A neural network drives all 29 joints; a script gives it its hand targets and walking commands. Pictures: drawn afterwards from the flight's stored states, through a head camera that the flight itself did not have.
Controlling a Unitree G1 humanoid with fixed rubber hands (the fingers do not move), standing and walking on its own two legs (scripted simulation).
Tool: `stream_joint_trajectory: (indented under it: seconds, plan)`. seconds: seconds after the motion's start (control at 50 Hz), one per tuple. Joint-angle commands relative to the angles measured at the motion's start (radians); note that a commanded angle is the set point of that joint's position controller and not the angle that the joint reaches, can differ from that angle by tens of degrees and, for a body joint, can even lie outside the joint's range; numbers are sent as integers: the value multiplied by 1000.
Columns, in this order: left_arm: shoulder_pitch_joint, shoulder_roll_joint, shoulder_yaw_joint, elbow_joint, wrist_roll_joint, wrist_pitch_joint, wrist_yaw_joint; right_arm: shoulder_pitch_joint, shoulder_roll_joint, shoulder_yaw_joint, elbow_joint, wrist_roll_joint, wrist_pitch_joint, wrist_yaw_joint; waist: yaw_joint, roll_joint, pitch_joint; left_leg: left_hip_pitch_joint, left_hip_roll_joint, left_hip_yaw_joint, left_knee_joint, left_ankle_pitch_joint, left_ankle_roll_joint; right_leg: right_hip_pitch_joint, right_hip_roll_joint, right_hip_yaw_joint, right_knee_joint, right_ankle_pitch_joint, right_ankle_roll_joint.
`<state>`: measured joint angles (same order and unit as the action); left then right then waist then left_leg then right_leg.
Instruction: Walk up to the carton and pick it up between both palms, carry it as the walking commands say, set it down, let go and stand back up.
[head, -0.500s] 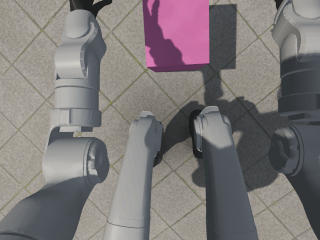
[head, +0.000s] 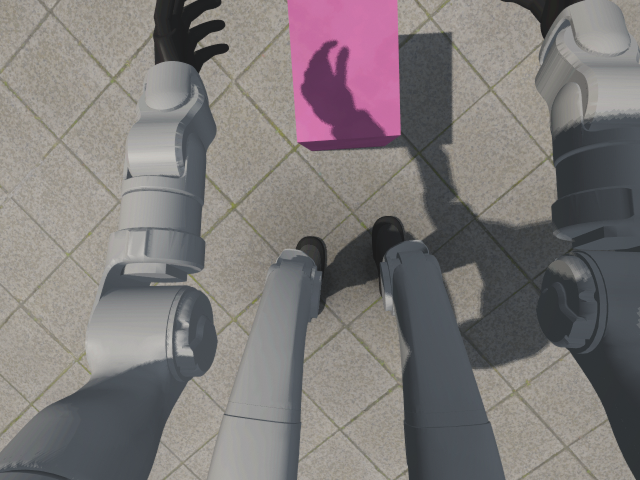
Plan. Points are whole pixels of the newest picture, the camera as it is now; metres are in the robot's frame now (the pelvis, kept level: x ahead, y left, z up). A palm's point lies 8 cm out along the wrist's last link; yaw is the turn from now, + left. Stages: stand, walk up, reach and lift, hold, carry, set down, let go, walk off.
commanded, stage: let go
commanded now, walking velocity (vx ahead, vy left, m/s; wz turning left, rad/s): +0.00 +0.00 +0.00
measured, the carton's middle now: (345, 81) +0.56 +0.00 -0.52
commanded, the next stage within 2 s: stand in 1.24 s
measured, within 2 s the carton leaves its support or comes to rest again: neither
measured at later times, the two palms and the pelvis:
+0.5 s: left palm (14, 205) +0.37 +0.23 +0.01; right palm out of the picture +0.39 -0.23 +0.02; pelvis +0.08 +0.01 +0.09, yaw -1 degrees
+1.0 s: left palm out of the picture +0.30 +0.25 +0.06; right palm out of the picture +0.30 -0.24 +0.06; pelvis +0.13 +0.01 +0.12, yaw -1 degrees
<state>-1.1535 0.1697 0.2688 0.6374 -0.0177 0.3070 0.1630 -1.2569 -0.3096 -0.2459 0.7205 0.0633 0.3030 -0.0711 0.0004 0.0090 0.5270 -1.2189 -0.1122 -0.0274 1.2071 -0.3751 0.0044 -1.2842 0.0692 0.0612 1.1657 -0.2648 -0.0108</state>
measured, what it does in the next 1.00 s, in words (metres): rises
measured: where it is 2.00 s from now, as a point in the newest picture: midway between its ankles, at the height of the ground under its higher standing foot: (348, 284)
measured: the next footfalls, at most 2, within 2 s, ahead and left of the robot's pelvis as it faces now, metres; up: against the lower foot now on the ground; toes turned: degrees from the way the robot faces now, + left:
none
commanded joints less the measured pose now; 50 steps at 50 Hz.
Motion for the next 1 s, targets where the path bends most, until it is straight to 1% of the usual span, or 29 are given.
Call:
stream_joint_trajectory:
  seconds: [0.0,0.02,0.04,0.06,0.08,0.1,0.12,0.16,0.18,0.2,0.22,0.24,0.26,0.3,0.34,0.38,0.42,0.48,0.52,0.6,0.62,0.64,0.68,0.7,0.76,0.78,0.84,0.92,0.98]
  plan:
    - [132,212,-79,-367,38,-18,-40,140,-109,105,-324,-88,5,-11,50,-105,-2233,580,18,54,-186,249,-40,1147,-19,-9,-111,359,34]
    - [195,209,-104,-440,32,-11,-51,196,-89,123,-406,-84,11,-18,47,-104,-2256,598,14,49,-195,268,-37,1200,-22,-2,-114,406,34]
    - [248,195,-136,-489,22,-5,-62,244,-80,143,-481,-79,12,-20,38,-96,-2232,610,14,38,-210,270,-33,1220,-23,3,-126,417,34]
    - [313,184,-155,-509,21,1,-75,302,-58,171,-519,-68,14,-15,41,-79,-2159,621,17,34,-235,257,-30,1219,-26,6,-152,395,34]
    - [372,168,-178,-521,19,5,-88,366,-51,185,-532,-69,16,-6,31,-54,-2076,626,24,27,-258,241,-29,1202,-28,4,-181,370,32]
    - [434,153,-192,-505,17,7,-103,432,-35,199,-522,-68,14,4,27,-41,-1953,625,33,16,-285,220,-23,1158,-30,2,-215,325,30]
    - [479,145,-195,-503,19,1,-115,484,-16,209,-527,-62,9,16,31,-29,-1848,631,41,8,-309,206,-17,1117,-30,0,-246,288,26]
    - [547,138,-187,-469,22,-25,-132,588,1,196,-484,-67,-14,35,24,-17,-1636,622,56,-4,-350,154,-9,1034,-32,-4,-294,207,19]
    - [586,138,-182,-461,26,-43,-138,634,13,189,-478,-67,-30,44,24,-19,-1568,636,60,-6,-367,141,-5,1018,-33,-5,-316,185,18]
    - [596,134,-193,-498,17,-68,-144,660,21,186,-513,-63,-51,49,17,-21,-1569,666,62,-11,-376,167,-3,1037,-33,-4,-326,209,18]
    - [608,132,-200,-507,17,-89,-150,674,24,179,-533,-62,-74,53,16,-22,-1545,673,59,-10,-382,184,-2,1052,-35,-2,-333,232,20]
    - [644,110,-210,-466,22,-104,-158,714,35,178,-488,-71,-94,61,11,-25,-1447,653,61,-12,-398,173,1,1025,-40,0,-346,224,21]
    - [709,82,-214,-399,31,-118,-166,776,48,172,-426,-80,-113,72,7,-27,-1318,629,62,-10,-421,140,5,986,-46,-1,-369,186,19]
    - [781,27,-231,-271,30,-138,-181,834,68,171,-305,-91,-137,90,0,-32,-1085,573,76,-5,-474,52,6,907,-57,-10,-418,73,19]
    - [849,13,-234,-176,25,-149,-195,900,76,170,-216,-95,-148,100,-7,-37,-930,568,88,5,-531,-23,1,888,-62,-25,-469,-24,17]
    - [961,18,-228,-142,39,-161,-206,1034,80,171,-162,-102,-157,107,-5,-23,-883,623,96,9,-581,-20,-8,942,-63,-35,-511,-36,18]
    - [1073,33,-223,-156,53,-184,-212,1134,80,182,-183,-102,-177,109,7,-22,-882,690,103,5,-620,35,-13,1016,-63,-39,-538,10,22]
    - [1161,57,-218,-218,58,-221,-213,1240,77,196,-240,-98,-219,110,23,-8,-889,782,106,-4,-654,183,-13,1098,-59,-32,-563,154,20]
    - [1182,75,-222,-272,44,-245,-214,1288,71,205,-294,-92,-244,110,25,-5,-904,829,103,-9,-663,283,-11,1152,-55,-28,-573,254,18]
    - [1247,100,-238,-369,7,-303,-218,1371,53,223,-425,-72,-297,116,10,4,-958,919,91,-28,-669,504,-11,1259,-39,-17,-577,480,17]
    - [1261,105,-240,-388,-1,-314,-219,1384,48,228,-446,-62,-308,117,10,5,-963,932,90,-33,-673,552,-14,1283,-38,-11,-578,535,18]
    - [1291,106,-244,-406,-9,-323,-218,1418,50,229,-459,-56,-316,117,7,10,-965,956,90,-37,-684,590,-18,1305,-35,-9,-585,567,18]
    - [1330,117,-247,-413,-18,-333,-219,1450,48,226,-486,-48,-328,116,6,-3,-934,965,88,-40,-705,607,-20,1328,-35,-5,-601,607,19]
    - [1364,121,-248,-399,-18,-333,-220,1481,49,228,-482,-44,-329,116,6,2,-913,972,87,-37,-720,612,-22,1334,-35,-8,-612,617,19]
    - [1444,131,-248,-358,-8,-322,-225,1552,46,224,-469,-46,-319,117,3,-13,-846,982,86,-29,-762,585,-19,1363,-35,-13,-643,627,20]
    - [1459,133,-246,-340,-4,-315,-226,1563,41,221,-455,-50,-310,117,1,-18,-810,978,89,-27,-778,574,-19,1366,-34,-16,-655,611,20]
    - [1429,139,-239,-302,4,-284,-233,1521,30,222,-421,-46,-279,125,7,-16,-709,988,93,-22,-807,489,-15,1334,-31,-27,-697,489,20]
    - [1403,136,-239,-290,11,-244,-238,1503,25,224,-393,-49,-237,137,-2,-15,-618,1001,102,-12,-834,388,-9,1325,-32,-40,-730,360,19]
    - [1379,140,-239,-301,24,-221,-238,1471,20,218,-394,-59,-215,144,1,0,-572,997,108,-10,-843,309,-7,1321,-32,-49,-733,273,19]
